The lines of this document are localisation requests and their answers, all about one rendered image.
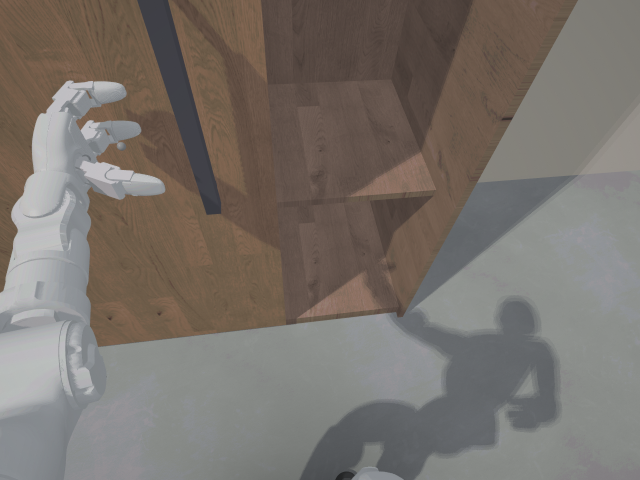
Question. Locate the robot left upper arm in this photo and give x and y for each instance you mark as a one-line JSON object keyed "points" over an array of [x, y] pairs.
{"points": [[48, 375]]}

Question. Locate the robot left forearm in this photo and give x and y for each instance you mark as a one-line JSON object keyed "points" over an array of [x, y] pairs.
{"points": [[48, 272]]}

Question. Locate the wardrobe door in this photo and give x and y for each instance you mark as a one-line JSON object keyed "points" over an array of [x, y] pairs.
{"points": [[160, 267]]}

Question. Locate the robot left hand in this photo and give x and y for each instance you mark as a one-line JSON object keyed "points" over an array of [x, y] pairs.
{"points": [[59, 145]]}

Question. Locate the handle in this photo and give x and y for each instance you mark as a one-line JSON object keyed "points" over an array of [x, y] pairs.
{"points": [[162, 33]]}

